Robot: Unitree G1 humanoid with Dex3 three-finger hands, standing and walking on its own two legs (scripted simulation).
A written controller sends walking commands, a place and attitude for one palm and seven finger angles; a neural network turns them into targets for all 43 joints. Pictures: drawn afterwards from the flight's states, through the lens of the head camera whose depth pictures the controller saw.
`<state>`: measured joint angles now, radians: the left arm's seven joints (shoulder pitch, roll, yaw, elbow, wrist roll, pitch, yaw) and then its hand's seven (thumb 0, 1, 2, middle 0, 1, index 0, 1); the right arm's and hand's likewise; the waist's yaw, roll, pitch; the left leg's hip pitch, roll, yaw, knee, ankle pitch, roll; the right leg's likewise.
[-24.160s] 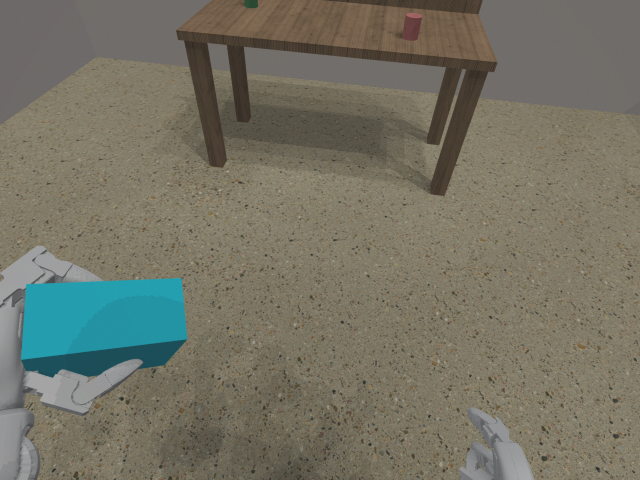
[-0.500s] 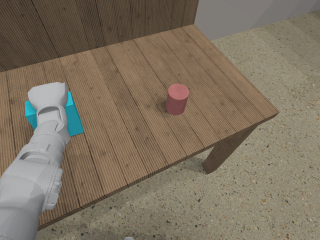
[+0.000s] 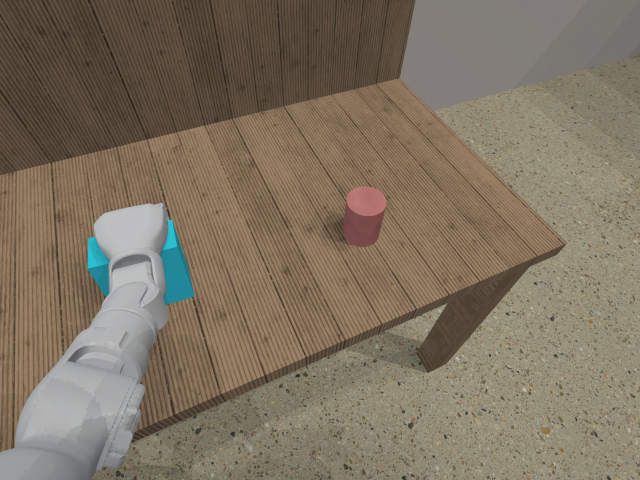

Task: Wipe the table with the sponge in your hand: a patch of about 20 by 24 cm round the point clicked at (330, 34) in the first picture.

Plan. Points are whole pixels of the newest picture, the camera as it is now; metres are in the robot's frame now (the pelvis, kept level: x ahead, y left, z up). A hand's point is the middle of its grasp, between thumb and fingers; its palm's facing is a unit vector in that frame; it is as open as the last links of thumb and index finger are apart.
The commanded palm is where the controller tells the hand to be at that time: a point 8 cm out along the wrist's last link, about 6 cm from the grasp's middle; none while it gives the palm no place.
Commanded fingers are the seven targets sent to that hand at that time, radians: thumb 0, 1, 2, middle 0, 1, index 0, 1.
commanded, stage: wipe back along the middle lane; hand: left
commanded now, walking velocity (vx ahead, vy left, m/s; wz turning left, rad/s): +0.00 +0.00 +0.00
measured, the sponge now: (148, 277) +0.40 +0.27 -0.04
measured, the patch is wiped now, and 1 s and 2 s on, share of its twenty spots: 0.55 0.75 0.75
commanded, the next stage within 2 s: slide across to the third lane in 1.22 s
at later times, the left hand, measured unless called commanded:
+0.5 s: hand (158, 278) +0.38 +0.24 +0.00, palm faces -0.08 +0.00 -1.00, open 10.0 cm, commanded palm +0.34 +0.21 +0.03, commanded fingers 0.00 0.10 1.30 -1.20 -1.60 -1.20 -1.60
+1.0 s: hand (165, 321) +0.31 +0.21 +0.00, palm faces -0.05 -0.03 -1.00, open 10.1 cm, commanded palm +0.27 +0.19 +0.03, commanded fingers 0.00 0.10 1.30 -1.20 -1.60 -1.20 -1.60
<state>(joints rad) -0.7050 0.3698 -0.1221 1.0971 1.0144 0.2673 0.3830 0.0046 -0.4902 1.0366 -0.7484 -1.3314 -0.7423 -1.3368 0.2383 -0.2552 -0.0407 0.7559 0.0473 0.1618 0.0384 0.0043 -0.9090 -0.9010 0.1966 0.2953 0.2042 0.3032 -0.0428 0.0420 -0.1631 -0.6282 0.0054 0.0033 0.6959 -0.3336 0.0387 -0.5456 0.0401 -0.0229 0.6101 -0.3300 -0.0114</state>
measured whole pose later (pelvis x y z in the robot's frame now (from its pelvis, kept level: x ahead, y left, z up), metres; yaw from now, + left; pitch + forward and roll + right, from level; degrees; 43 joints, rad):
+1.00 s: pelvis -0.01 -0.02 +0.01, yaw +1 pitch +7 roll -1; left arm -0.31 0.21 -0.27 0.66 1.01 0.44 0.37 0.00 -0.48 1.04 -0.73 -1.34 -0.72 -1.35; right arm 0.11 -0.25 -0.02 0.68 0.07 0.21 0.02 0.01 -0.91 -0.90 0.20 0.30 0.20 0.30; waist 0.05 0.04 -0.16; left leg -0.45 0.00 0.00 0.64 -0.32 0.02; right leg -0.39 0.03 -0.03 0.61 -0.34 -0.03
